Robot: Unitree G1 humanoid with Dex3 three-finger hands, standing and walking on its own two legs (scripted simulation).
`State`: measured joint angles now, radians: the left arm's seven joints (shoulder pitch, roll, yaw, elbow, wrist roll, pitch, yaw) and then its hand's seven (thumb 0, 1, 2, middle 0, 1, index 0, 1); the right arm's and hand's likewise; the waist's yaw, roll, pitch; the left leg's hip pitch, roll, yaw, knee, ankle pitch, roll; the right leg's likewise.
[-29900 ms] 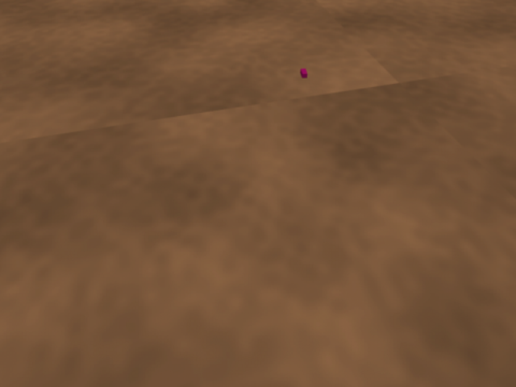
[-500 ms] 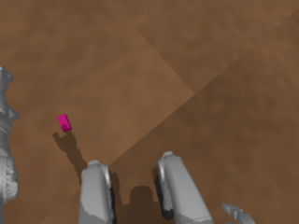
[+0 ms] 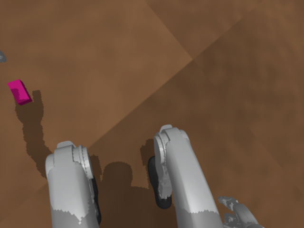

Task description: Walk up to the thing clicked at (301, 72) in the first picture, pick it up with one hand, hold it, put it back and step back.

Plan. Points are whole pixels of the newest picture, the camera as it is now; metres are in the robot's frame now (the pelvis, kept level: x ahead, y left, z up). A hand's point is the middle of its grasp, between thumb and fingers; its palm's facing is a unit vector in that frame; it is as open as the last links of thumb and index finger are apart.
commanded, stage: withdraw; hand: left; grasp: from above
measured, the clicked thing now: (20, 92) +0.51 +0.34 -0.38
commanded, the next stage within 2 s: none
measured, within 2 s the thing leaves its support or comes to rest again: neither
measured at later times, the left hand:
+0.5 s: hand out of the picture +0.51 +0.33 -0.16, palm faces -0.41 -0.07 -0.91, open 14.1 cm
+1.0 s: hand out of the picture +0.47 +0.34 -0.15, palm faces -0.41 -0.05 -0.91, open 14.1 cm
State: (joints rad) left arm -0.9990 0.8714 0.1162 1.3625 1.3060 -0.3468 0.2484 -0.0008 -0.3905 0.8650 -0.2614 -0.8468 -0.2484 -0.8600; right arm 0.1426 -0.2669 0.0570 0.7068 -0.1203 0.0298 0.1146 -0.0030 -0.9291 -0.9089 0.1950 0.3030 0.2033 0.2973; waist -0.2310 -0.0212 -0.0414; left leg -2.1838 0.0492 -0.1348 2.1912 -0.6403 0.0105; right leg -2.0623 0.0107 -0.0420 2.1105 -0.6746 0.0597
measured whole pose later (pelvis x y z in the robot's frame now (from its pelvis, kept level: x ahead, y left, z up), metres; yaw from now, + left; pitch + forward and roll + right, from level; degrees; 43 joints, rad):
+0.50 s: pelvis +0.01 +0.00 -0.04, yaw -1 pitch +36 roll -10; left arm -0.98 0.86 0.18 1.27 1.22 -0.09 0.18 0.00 -0.54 1.00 -0.10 -1.01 -0.10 -1.02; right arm 0.21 -0.26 0.06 0.68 -0.11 0.03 0.13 0.00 -0.92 -0.90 0.20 0.30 0.21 0.30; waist -0.27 0.03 -0.05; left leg -2.28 0.05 -0.16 2.32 -0.67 0.00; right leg -2.16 0.02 -0.05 2.24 -0.71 0.07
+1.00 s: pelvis -0.01 -0.01 -0.03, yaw +1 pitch +33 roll -8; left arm -1.07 0.84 0.07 1.42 1.27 -0.22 0.27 0.00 -0.54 1.01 -0.10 -1.01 -0.09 -1.02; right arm 0.09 -0.29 0.07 0.69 -0.11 0.01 0.10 0.00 -0.93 -0.91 0.19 0.30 0.20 0.30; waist -0.22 -0.02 -0.05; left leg -2.26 0.03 -0.15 2.28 -0.61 -0.01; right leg -2.14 0.00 -0.04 2.22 -0.66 0.05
